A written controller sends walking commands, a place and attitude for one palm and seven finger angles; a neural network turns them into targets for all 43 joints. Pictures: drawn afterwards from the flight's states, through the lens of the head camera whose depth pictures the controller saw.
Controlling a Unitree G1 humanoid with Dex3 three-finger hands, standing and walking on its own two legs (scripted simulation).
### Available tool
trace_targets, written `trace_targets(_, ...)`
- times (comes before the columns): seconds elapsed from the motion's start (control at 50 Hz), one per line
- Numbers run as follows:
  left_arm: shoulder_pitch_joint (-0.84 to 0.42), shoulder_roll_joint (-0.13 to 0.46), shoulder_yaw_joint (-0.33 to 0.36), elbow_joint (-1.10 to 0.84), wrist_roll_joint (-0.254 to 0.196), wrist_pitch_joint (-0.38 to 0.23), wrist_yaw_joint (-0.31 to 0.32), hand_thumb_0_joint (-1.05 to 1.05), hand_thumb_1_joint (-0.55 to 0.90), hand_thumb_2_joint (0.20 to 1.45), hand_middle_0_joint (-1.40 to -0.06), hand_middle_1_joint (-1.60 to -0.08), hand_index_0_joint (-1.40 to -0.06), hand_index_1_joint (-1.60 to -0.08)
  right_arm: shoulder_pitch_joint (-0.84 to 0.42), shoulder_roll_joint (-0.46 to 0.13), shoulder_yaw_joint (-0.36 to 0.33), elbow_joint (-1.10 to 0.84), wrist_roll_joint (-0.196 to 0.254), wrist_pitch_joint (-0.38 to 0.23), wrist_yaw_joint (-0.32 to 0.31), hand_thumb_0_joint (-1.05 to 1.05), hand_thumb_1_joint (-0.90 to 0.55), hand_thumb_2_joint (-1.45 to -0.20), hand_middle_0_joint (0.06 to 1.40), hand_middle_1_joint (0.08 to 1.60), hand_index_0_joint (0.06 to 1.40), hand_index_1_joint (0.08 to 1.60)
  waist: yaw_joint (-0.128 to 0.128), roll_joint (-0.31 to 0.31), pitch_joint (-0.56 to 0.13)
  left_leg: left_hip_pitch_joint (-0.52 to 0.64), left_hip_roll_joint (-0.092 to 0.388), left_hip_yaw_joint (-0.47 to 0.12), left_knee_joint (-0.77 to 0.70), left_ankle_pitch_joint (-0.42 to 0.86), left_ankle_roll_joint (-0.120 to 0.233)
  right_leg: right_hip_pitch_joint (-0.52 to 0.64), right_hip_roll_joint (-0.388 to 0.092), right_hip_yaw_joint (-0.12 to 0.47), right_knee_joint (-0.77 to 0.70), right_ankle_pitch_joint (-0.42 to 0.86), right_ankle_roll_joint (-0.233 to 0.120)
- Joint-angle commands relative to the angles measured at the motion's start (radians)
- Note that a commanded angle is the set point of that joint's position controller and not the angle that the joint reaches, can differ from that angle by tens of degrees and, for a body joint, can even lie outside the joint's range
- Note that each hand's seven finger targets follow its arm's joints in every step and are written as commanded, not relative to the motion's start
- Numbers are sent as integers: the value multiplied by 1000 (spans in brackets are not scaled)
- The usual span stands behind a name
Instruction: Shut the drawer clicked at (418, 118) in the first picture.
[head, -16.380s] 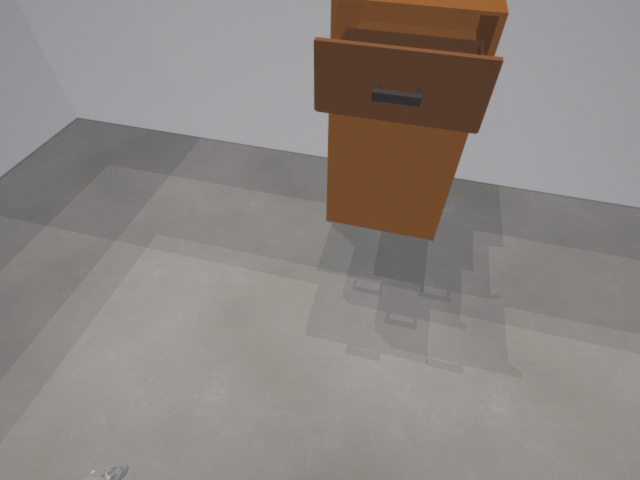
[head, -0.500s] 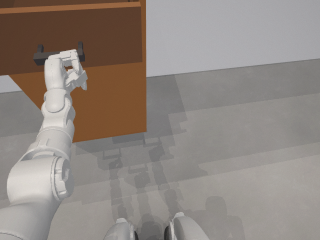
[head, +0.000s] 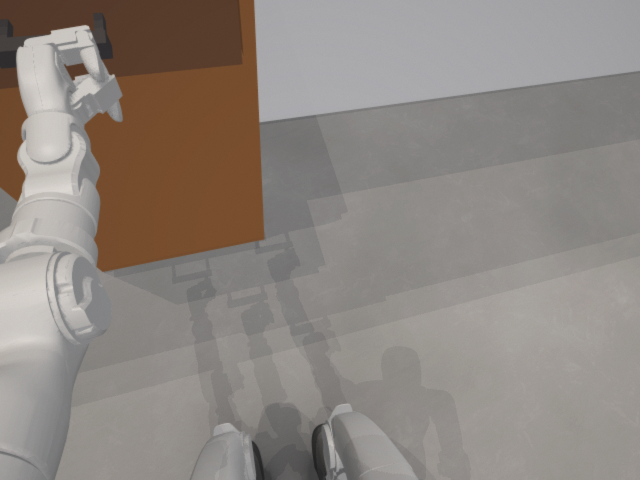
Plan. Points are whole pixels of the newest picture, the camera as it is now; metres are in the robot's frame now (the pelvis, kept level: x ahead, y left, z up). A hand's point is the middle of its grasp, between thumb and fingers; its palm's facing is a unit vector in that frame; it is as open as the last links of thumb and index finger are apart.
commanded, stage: push the drawer shut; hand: left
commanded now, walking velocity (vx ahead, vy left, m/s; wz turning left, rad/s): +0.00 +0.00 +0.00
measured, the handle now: (53, 36) +0.64 +0.21 +0.09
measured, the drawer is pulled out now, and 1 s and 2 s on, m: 0.02 0.00 0.00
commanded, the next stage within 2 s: pull the fist back off the drawer in 0.48 s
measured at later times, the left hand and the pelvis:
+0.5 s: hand (102, 67) +0.59 +0.16 +0.09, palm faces +0.12 -0.99 -0.04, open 3.2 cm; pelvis -0.01 +0.00 -0.01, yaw +0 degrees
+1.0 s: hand (102, 66) +0.59 +0.16 +0.09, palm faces +0.12 -0.99 -0.01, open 3.4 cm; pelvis -0.02 +0.01 -0.02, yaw -1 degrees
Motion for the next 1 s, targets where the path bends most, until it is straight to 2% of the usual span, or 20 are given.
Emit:
trace_targets(0.0,-581,231,3,-233,-9,-67,1,0,900,900,-1400,-1600,-1400,-1600,239,-190,-63,-16,-9,-4,-6,0,-900,-900,200,300,200,300,-37,159,-527,441,-9,-104,-68,389,0,139,20,57,-109,271,10)
trace_targets(0.04,-590,284,32,-221,1,-59,4,0,900,900,-1400,-1600,-1400,-1600,255,-196,-63,-14,-12,0,-6,0,-900,-900,200,300,200,300,-37,151,-549,425,-7,-107,-62,403,0,155,21,57,-103,286,11)
trace_targets(0.1,-640,263,5,-199,11,-41,4,0,900,900,-1400,-1600,-1400,-1600,269,-196,-60,-7,-15,2,-4,0,-900,-900,200,300,200,300,-67,154,-525,413,-6,-109,-54,395,5,129,23,55,-107,280,13)
trace_targets(0.12,-641,324,46,-198,16,-37,6,0,900,900,-1400,-1600,-1400,-1600,279,-203,-59,-7,-17,4,-5,0,-900,-900,200,300,200,300,-57,155,-545,398,-4,-107,-49,398,5,149,23,58,-104,286,13)
trace_targets(0.14,-641,335,42,-186,23,-29,5,0,900,900,-1400,-1600,-1400,-1600,283,-203,-56,-12,-16,7,-5,0,-900,-900,200,300,200,300,-58,159,-549,385,-6,-106,-49,393,6,153,23,58,-103,284,12)
trace_targets(0.2,-721,298,9,-210,31,-29,5,0,900,900,-1400,-1600,-1400,-1600,297,-196,-59,-4,-20,10,-3,0,-900,-900,200,300,200,300,-87,200,-546,428,0,-122,-39,418,3,92,26,50,-100,278,11)
trace_targets(0.24,-758,330,23,-210,31,-26,12,0,900,900,-1400,-1600,-1400,-1600,301,-202,-56,4,-21,9,-2,0,-900,-900,200,300,200,300,-95,206,-527,421,4,-127,-37,389,2,67,27,47,-105,234,12)
trace_targets(0.28,-794,277,-22,-206,33,-24,17,0,900,900,-1400,-1600,-1400,-1600,298,-199,-54,9,-22,2,0,0,-900,-900,200,300,200,300,-116,222,-518,428,5,-137,-37,355,3,25,28,43,-109,193,13)
trace_targets(0.32,-834,312,-12,-202,38,-22,20,0,900,900,-1400,-1600,-1400,-1600,305,-206,-50,14,-24,-3,-3,0,-900,-900,200,300,200,300,-128,232,-527,430,6,-141,-32,342,3,10,29,44,-107,177,13)
trace_targets(0.44,-884,326,-31,-184,44,-15,17,0,900,900,-1400,-1600,-1400,-1600,304,-211,-39,17,-24,-26,-7,0,-900,-900,200,300,200,300,-141,277,-518,421,11,-159,-32,285,0,-41,29,35,-96,123,9)
trace_targets(0.46,-883,295,-57,-174,41,-9,14,0,900,900,-1400,-1600,-1400,-1600,300,-210,-36,16,-22,-31,-7,0,-900,-900,200,300,200,300,-149,276,-512,411,10,-158,-34,261,2,-48,28,36,-98,109,10)
trace_targets(0.54,-892,360,-33,-150,41,5,11,0,900,900,-1400,-1600,-1400,-1600,300,-221,-23,18,-20,-52,-19,0,-900,-900,200,300,200,300,-155,256,-498,348,15,-156,-37,188,11,-40,25,40,-98,68,15)
trace_targets(0.56,-904,343,-49,-160,38,8,11,0,900,900,-1400,-1600,-1400,-1600,300,-219,-22,14,-19,-58,-20,0,-900,-900,200,300,200,300,-161,268,-510,348,14,-153,-38,186,12,-34,25,43,-100,67,16)
trace_targets(0.66,-906,352,-27,-157,41,19,14,0,900,900,-1400,-1600,-1400,-1600,308,-221,-24,9,-23,-70,-15,0,-900,-900,200,300,200,300,-153,266,-522,347,13,-162,-30,183,9,-45,25,36,-90,65,12)
trace_targets(0.7,-910,386,2,-166,45,20,16,0,900,900,-1400,-1600,-1400,-1600,317,-222,-23,4,-27,-70,-12,0,-900,-900,200,300,200,300,-142,268,-542,343,11,-164,-28,191,8,-29,27,33,-84,69,9)
trace_targets(0.78,-876,358,-9,-153,49,32,15,0,900,900,-1400,-1600,-1400,-1600,312,-222,-26,-4,-26,-67,-2,0,-900,-900,200,300,200,300,-130,256,-517,337,13,-171,-38,158,5,-43,25,29,-86,48,8)
trace_targets(0.82,-865,367,10,-196,48,26,17,0,900,900,-1400,-1600,-1400,-1600,316,-223,-32,-8,-26,-65,2,0,-900,-900,200,300,200,300,-115,270,-565,384,15,-182,-40,191,1,-41,26,23,-78,66,6)
trace_targets(0.86,-810,335,4,-207,41,29,14,0,900,900,-1400,-1600,-1400,-1600,310,-219,-38,-13,-25,-61,8,0,-900,-900,200,300,200,300,-97,282,-568,413,16,-177,-47,216,-4,-34,26,22,-83,80,4)
trace_targets(0.9,-761,347,30,-227,33,26,11,0,900,900,-1400,-1600,-1400,-1600,312,-221,-41,-17,-25,-57,12,0,-900,-900,200,300,200,300,-77,262,-587,427,14,-172,-53,245,-3,-1,29,23,-88,97,2)
trace_targets(0.98,-652,319,18,-226,31,33,5,0,900,900,-1400,-1600,-1400,-1600,297,-215,-43,-27,-15,-43,16,0,-900,-900,200,300,200,300,-53,213,-530,388,12,-143,-72,229,3,51,30,31,-111,95,3)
